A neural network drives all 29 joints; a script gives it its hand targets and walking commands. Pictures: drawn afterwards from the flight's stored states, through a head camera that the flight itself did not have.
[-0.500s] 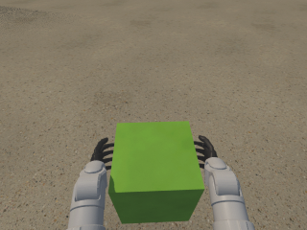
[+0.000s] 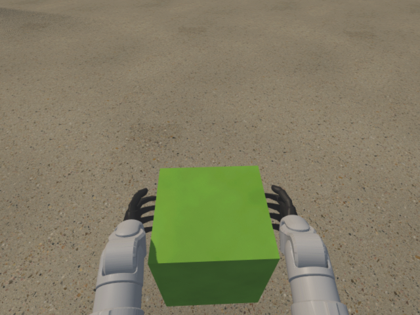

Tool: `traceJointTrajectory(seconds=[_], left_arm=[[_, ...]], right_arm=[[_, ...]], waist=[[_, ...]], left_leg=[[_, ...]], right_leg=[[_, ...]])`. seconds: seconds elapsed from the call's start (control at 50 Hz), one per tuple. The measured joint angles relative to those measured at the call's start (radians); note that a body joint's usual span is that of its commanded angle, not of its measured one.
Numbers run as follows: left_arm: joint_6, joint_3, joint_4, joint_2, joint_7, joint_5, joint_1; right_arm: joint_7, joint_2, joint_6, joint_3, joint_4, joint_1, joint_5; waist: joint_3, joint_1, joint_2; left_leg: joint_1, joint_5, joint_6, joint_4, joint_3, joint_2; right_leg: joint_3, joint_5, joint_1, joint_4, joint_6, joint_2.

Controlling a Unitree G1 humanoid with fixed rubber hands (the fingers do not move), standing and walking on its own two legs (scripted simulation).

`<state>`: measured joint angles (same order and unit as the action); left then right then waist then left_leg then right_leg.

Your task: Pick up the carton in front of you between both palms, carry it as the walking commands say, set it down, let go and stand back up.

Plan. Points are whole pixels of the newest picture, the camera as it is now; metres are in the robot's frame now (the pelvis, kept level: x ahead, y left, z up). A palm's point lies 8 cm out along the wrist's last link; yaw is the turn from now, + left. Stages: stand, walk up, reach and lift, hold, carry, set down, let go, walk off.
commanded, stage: carry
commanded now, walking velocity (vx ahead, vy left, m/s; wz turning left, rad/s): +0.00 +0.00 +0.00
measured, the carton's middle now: (210, 238) +0.30 +0.00 -0.04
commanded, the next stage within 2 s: hold in 0.44 s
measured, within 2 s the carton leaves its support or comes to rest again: neither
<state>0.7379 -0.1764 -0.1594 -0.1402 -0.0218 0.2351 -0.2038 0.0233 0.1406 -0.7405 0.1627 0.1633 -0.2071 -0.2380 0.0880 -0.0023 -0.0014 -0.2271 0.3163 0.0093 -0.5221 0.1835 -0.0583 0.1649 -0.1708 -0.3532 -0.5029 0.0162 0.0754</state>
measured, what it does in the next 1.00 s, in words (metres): stands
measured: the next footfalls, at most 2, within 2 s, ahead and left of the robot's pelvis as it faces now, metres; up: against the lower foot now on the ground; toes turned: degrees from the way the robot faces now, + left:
none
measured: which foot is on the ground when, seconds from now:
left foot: down 0.00-1.00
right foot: down 0.00-1.00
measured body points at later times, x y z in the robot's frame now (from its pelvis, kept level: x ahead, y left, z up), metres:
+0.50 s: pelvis -0.01 +0.01 +0.00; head -0.02 +0.01 +0.45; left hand +0.29 +0.16 +0.03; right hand +0.29 -0.14 +0.03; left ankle -0.03 +0.10 -0.74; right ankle +0.06 -0.12 -0.73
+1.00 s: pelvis -0.03 -0.02 -0.02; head +0.05 -0.01 +0.42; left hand +0.32 +0.19 -0.04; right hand +0.35 -0.11 -0.04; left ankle -0.02 +0.11 -0.73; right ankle +0.06 -0.12 -0.73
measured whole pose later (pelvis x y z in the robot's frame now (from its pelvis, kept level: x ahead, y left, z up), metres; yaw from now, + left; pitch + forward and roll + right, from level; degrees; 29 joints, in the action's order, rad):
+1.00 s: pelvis -0.03 -0.02 -0.02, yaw +11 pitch +4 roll +0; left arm 0.39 -0.54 -0.67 -0.15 0.07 0.47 -0.65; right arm -0.01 0.21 -0.45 0.53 0.55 -0.60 -0.46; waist -0.12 -0.03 -0.02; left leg -0.48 0.32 0.00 -0.73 -0.08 0.04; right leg -0.06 -0.23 -0.53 -0.69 0.00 -0.04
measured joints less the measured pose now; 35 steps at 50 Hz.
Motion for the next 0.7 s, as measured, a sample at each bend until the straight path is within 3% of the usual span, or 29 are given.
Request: traceJointTrajectory(seconds=[0.44, 0.48, 0.58, 0.7], left_arm=[[0.0, 0.0, -0.001, 0.0, 0.0, 0.001, 0.0], [-0.013, 0.002, -0.007, -0.001, 0.004, 0.003, -0.005], [-0.029, 0.014, -0.034, -0.002, 0.014, 0.018, -0.008], [-0.061, -0.063, -0.137, -0.016, 0.02, 0.044, -0.081]], right_arm=[[0.0, 0.0, 0.001, 0.001, 0.002, -0.001, 0.001], [0.0, 0.0, 0.003, 0.002, -0.012, 0.003, -0.003], [0.001, -0.004, 0.008, 0.0, -0.023, 0.026, -0.011], [-0.017, 0.016, 0.028, 0.072, 0.094, -0.075, -0.052]], waist=[[0.002, 0.0, 0.0], [-0.05, -0.006, -0.011], [-0.128, -0.01, -0.002], [-0.153, -0.016, -0.012]], left_leg=[[-0.017, -0.001, 0.011, -0.013, 0.001, 0.007], [0.034, -0.04, 0.016, 0.015, -0.049, 0.024], [0.141, -0.057, 0.016, 0.09, -0.125, 0.063], [0.153, -0.06, 0.011, 0.067, -0.191, 0.081]], right_leg=[[-0.005, 0.011, -0.012, -0.001, -0.01, 0.009], [-0.05, 0.017, 0.049, 0.032, -0.005, -0.017], [-0.18, 0.04, 0.168, 0.099, -0.041, -0.052], [-0.196, 0.016, 0.201, 0.072, -0.034, -0.066]])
